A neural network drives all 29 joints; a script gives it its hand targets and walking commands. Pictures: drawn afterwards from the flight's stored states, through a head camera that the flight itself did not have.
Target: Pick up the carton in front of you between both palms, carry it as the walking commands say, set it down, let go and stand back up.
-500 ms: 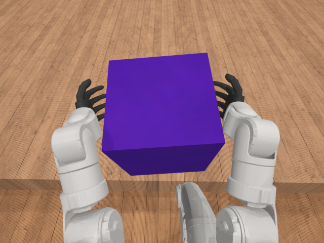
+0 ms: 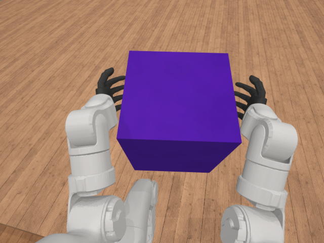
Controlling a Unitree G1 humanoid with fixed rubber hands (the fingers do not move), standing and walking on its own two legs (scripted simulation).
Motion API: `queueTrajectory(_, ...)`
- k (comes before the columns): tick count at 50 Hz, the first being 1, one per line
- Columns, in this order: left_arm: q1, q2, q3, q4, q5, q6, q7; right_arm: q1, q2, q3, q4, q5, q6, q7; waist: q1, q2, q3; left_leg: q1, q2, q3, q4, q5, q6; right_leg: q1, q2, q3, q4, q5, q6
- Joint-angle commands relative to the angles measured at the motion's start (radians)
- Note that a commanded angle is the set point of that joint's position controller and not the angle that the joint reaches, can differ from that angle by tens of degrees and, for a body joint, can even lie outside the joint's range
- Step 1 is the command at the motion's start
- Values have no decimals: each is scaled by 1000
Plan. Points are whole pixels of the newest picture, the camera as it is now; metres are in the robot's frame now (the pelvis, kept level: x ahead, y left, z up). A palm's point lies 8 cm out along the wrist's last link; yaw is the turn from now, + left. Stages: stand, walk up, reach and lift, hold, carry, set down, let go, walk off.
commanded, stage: carry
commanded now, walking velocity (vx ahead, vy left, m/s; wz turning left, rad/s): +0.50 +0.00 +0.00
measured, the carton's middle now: (174, 120) +0.37 +0.02 +0.11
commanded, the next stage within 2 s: none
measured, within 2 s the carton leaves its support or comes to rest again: neither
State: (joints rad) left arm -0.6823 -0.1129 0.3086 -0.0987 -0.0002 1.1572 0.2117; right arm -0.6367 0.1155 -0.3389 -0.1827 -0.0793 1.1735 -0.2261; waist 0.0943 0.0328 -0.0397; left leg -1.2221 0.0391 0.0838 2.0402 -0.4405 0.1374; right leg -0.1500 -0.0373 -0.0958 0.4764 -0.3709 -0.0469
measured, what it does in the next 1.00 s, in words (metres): climbs: left foot 0.16 m higher, then right foot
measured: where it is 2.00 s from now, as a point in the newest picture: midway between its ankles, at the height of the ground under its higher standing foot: (186, 92)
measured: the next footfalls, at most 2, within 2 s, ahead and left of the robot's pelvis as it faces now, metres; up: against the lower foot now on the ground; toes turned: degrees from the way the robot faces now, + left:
left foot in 0.16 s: +0.37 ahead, +0.10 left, +0.16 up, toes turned +7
right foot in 0.70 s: +0.65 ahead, -0.12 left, +0.16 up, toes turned -7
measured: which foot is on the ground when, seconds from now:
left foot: up 0.00-0.14, down 0.16-0.72, up 0.74-1.00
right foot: down 0.00-0.18, up 0.20-0.68, down 0.70-1.00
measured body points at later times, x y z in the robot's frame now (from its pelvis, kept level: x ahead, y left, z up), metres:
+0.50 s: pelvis +0.33 +0.02 +0.15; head +0.35 +0.02 +0.60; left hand +0.70 +0.17 +0.30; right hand +0.69 -0.15 +0.31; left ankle +0.33 +0.09 -0.58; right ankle +0.43 -0.12 -0.49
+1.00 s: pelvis +0.63 -0.04 +0.17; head +0.67 -0.06 +0.62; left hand +0.97 +0.12 +0.26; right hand +0.98 -0.19 +0.25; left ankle +0.71 +0.13 -0.52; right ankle +0.61 -0.11 -0.58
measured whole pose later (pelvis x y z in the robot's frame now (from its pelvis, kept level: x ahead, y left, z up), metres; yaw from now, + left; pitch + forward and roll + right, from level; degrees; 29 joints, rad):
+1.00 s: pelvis +0.63 -0.04 +0.17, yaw +1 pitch +6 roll +2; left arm -0.44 -0.20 0.36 -0.10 0.09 1.06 0.14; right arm -0.47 0.18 -0.30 -0.09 -0.06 1.08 -0.18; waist -0.01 0.02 -0.05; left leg -0.63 0.09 0.07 0.79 -0.18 -0.04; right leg -0.19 -0.02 -0.14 0.24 -0.16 -0.06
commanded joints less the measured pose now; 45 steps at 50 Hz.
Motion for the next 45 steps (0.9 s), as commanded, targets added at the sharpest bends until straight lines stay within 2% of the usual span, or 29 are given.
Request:
queueTrajectory(1,-483,-585,-490,-2,-166,44,-35,-587,609,574,64,179,32,-19,-51,-104,-145,-135,31,120,-264,10,-12,156,-154,152,-311,190,-147)
queueTrajectory(2,-487,-566,-466,1,-162,51,-30,-606,615,576,63,189,41,-25,-72,-182,-132,52,47,126,-449,14,-8,43,-146,110,-439,280,-160)
queueTrajectory(3,-494,-544,-442,-8,-149,58,-26,-638,619,577,62,202,48,-31,-72,-241,-167,218,28,187,-544,52,0,21,-121,7,-474,515,-166)
queueTrajectory(4,-489,-530,-412,1,-139,67,-22,-667,637,581,74,216,54,-36,-96,-267,-218,380,-13,231,-642,137,23,11,-90,-89,-426,894,-149)
queueTrajectory(5,-491,-521,-391,1,-130,71,-20,-671,650,584,78,233,57,-38,-123,-290,-282,525,-54,262,-767,212,38,37,-117,-94,-346,1316,-149)
queueTrajectory(6,-498,-518,-379,-6,-111,70,-18,-685,683,598,72,247,56,-36,-156,-328,-353,643,-111,281,-855,227,41,102,-141,-92,-233,1596,-126)
queueTrajectory(7,-512,-519,-370,-7,-98,67,-19,-701,711,620,67,265,50,-32,-211,-369,-425,778,-144,242,-972,234,30,160,-158,-83,-51,1738,-96)
queueTrajectory(8,-536,-529,-370,-14,-83,64,-22,-731,745,632,46,273,41,-25,-272,-361,-502,926,-172,203,-1168,198,6,210,-151,-95,205,1731,-65)
queueTrajectory(9,-552,-548,-367,-15,-67,59,-23,-732,775,638,46,271,34,-16,-281,-303,-571,1108,-122,-45,-1280,49,35,104,-122,0,485,1415,-53)
queueTrajectory(10,-492,-593,-353,-3,-38,45,-30,-762,780,654,23,290,20,-11,-213,157,-655,1297,237,-759,-1548,115,243,-285,98,65,999,434,20)
queueTrajectory(11,-515,-568,-349,-3,-33,38,-30,-713,833,684,66,319,13,4,-204,203,-728,1272,246,-929,-1651,184,281,-337,157,277,1339,185,3)
queueTrajectory(12,-547,-631,-368,-25,-43,30,-35,-767,859,708,24,344,-2,19,-204,121,-694,1290,231,-836,-1574,131,259,-483,134,330,1453,163,-30)
queueTrajectory(13,-581,-659,-376,-49,-44,22,-41,-814,902,728,3,373,-13,34,-199,26,-603,1228,228,-747,-1542,211,211,-558,91,280,1437,131,-48)
queueTrajectory(15,-572,-690,-412,-64,-39,1,-45,-830,948,763,-30,402,-31,58,-156,-1,-496,1158,215,-585,-1534,174,145,-659,27,248,1385,79,-70)
queueTrajectory(16,-573,-688,-436,-75,-41,-5,-46,-818,957,775,-27,403,-36,65,-162,-34,-474,1174,206,-525,-1542,117,131,-692,23,220,1347,49,-75)
queueTrajectory(18,-557,-692,-482,-82,-51,-12,-50,-746,927,763,-16,379,-41,67,-168,-54,-432,1161,227,-464,-1574,184,137,-702,8,175,1132,-161,-65)
queueTrajectory(19,-536,-687,-505,-80,-60,-9,-51,-720,908,747,-13,356,-40,65,-160,-65,-435,1164,223,-422,-1578,298,137,-690,-20,160,1029,-78,-60)
queueTrajectory(22,-516,-686,-551,-76,-93,4,-50,-614,813,688,11,292,-22,56,-154,62,-422,1218,201,-278,-1630,443,118,-723,-43,86,814,142,-36)
queueTrajectory(25,-516,-661,-561,-55,-110,27,-35,-534,713,615,51,230,4,38,-153,118,-379,1201,144,-132,-1677,467,70,-639,-43,30,497,222,-2)
queueTrajectory(30,-548,-647,-523,37,-131,61,-21,-493,601,494,133,125,37,6,-156,153,-269,1214,134,-59,-1719,587,11,-482,9,-64,143,329,15)
queueTrajectory(32,-578,-645,-501,76,-133,67,-19,-515,590,472,159,107,41,-3,-131,159,-258,1246,146,-42,-1660,740,-21,-394,29,-78,54,315,5)
queueTrajectory(34,-564,-652,-470,135,-127,67,-14,-537,606,466,187,108,44,-8,-85,103,-332,1172,117,41,-1436,824,-88,-82,61,-121,-65,326,7)
queueTrajectory(35,-552,-659,-449,164,-119,64,-13,-559,603,462,202,112,44,-10,-62,22,-407,1027,97,59,-1251,598,-120,127,-54,30,-52,262,-13)
queueTrajectory(36,-571,-635,-428,175,-103,61,-5,-580,637,473,212,129,45,-8,-86,-219,-497,765,-7,45,-966,309,-152,335,-331,496,-92,230,-129)
queueTrajectory(37,-563,-668,-427,193,-92,52,1,-627,666,479,200,138,39,-6,-56,-352,-462,533,-97,-37,-828,-23,-148,394,-377,698,-184,246,-197)
queueTrajectory(38,-562,-703,-422,165,-88,42,-3,-664,729,505,201,161,30,0,-69,-274,-456,489,-27,-95,-747,-24,-116,363,-366,619,-176,240,-192)
queueTrajectory(40,-596,-792,-463,100,-103,15,-25,-689,829,549,185,196,0,20,-74,-91,-422,499,46,-111,-821,96,-105,240,-311,434,-192,240,-126)
queueTrajectory(42,-619,-842,-493,55,-111,-18,-43,-675,899,583,176,202,-33,32,-85,-135,-427,557,67,-92,-928,181,-129,191,-274,307,-246,231,-82)
queueTrajectory(45,-481,-861,-537,31,-91,-61,-61,-554,941,649,147,193,-82,43,-81,-166,-429,559,67,-47,-1090,219,-171,246,-247,202,-297,291,-96)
